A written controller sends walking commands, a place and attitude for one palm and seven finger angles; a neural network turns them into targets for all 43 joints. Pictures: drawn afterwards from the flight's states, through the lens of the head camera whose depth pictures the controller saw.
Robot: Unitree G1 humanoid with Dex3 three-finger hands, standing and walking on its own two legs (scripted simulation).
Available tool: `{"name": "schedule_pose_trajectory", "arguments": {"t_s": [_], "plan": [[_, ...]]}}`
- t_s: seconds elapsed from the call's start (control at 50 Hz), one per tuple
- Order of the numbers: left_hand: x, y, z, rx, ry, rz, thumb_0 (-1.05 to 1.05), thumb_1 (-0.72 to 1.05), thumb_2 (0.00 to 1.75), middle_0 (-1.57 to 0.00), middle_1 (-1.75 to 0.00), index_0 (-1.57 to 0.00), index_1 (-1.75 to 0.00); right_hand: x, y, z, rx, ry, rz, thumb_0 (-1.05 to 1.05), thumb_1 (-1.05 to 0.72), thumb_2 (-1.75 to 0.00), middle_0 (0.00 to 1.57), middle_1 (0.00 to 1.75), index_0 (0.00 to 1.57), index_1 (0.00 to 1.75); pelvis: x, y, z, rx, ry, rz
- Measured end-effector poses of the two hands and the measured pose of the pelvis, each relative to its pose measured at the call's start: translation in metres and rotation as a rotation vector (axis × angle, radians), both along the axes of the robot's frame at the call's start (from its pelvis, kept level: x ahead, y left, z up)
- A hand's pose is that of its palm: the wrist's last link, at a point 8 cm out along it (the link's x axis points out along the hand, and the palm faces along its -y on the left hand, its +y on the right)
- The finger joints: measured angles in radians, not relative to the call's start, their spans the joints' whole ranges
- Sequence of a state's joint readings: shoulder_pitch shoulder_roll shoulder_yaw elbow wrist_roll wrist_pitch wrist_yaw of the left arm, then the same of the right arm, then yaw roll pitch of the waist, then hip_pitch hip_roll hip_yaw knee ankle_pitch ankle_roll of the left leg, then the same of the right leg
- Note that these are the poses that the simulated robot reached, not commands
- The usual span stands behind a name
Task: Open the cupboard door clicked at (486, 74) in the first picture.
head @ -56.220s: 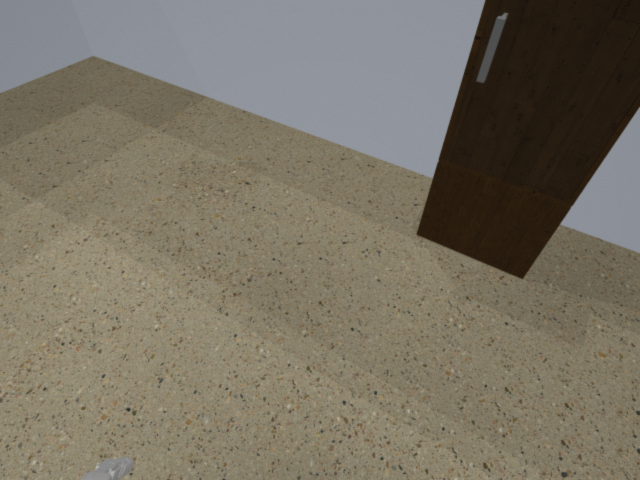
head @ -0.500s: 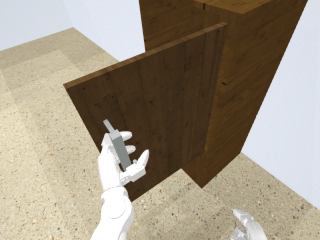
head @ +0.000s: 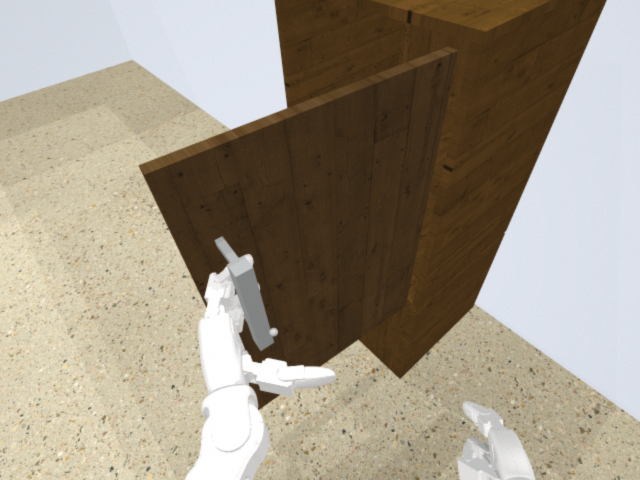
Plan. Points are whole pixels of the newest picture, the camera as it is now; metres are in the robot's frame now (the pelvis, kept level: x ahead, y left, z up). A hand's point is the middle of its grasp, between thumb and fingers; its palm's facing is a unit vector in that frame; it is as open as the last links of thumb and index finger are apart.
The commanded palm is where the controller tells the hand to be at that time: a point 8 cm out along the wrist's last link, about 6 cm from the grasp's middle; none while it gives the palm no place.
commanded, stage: slide the hand sideways off the handle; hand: left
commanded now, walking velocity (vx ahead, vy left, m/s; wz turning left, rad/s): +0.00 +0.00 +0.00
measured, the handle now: (244, 296) +0.32 +0.11 +0.08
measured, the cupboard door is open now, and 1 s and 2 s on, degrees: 85 84 84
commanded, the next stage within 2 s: draw the hand back to the body in 1.30 s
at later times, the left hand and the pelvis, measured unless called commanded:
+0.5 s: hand (256, 357) +0.24 +0.09 +0.09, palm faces -0.09 -1.00 +0.04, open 16.4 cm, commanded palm +0.21 +0.14 +0.08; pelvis -0.02 +0.05 -0.01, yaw -2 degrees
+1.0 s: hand (207, 384) +0.21 +0.13 +0.08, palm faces -0.03 -1.00 -0.01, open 16.2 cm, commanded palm +0.18 +0.19 +0.08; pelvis +0.00 +0.04 -0.01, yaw -2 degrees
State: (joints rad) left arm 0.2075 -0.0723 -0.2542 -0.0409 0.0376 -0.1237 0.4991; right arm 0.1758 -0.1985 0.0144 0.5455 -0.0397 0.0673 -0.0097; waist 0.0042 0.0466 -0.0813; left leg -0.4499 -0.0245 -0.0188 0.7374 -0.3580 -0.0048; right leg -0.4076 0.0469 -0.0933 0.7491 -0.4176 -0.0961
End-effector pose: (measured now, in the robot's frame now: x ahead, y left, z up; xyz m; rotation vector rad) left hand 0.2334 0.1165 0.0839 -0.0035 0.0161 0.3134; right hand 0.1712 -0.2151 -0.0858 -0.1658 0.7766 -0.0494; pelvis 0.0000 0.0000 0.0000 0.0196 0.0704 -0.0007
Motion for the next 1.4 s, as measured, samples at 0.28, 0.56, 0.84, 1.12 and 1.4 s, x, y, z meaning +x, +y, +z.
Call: {"name": "schedule_pose_trajectory", "arguments": {"t_s": [0.28,0.56,0.84,1.12,1.4], "plan": [[-0.005,0.026,-0.003,0.084,-0.040,-0.418,-0.01,-0.50,0.30,-0.17,-0.34,-0.13,-0.34,-0.021,0.027,-0.003,0.006,-0.005,0.005,0.01,-0.90,-0.90,0.20,0.30,0.20,0.30,-0.014,0.026,-0.004,-0.018,-0.015,-0.009],[-0.017,0.026,-0.001,-0.009,-0.069,-0.406,-0.01,-0.50,0.30,-0.15,-0.30,-0.15,-0.30,-0.034,0.048,0.006,0.024,-0.062,-0.004,0.02,-0.90,-0.90,0.20,0.30,0.20,0.30,-0.017,0.048,-0.007,-0.026,-0.007,-0.035],[-0.029,0.057,-0.004,-0.013,-0.022,-0.372,-0.01,-0.50,0.30,-0.17,-0.31,-0.18,-0.31,-0.011,0.053,0.011,0.012,-0.093,0.015,0.02,-0.90,-0.90,0.20,0.30,0.20,0.30,-0.006,0.049,-0.008,-0.034,0.005,-0.033],[-0.056,0.086,-0.004,0.021,0.014,-0.315,-0.01,-0.50,0.30,-0.17,-0.30,-0.17,-0.31,0.002,0.035,0.009,-0.004,-0.118,0.017,0.02,-0.90,-0.90,0.20,0.30,0.20,0.30,0.006,0.037,-0.012,-0.033,0.036,-0.023],[-0.074,0.097,-0.006,0.031,0.007,-0.336,-0.01,-0.50,0.30,-0.15,-0.30,-0.16,-0.30,-0.002,0.017,0.002,-0.026,-0.146,-0.008,0.02,-0.90,-0.90,0.20,0.30,0.20,0.30,-0.001,0.027,-0.020,-0.035,0.058,-0.008]]}}
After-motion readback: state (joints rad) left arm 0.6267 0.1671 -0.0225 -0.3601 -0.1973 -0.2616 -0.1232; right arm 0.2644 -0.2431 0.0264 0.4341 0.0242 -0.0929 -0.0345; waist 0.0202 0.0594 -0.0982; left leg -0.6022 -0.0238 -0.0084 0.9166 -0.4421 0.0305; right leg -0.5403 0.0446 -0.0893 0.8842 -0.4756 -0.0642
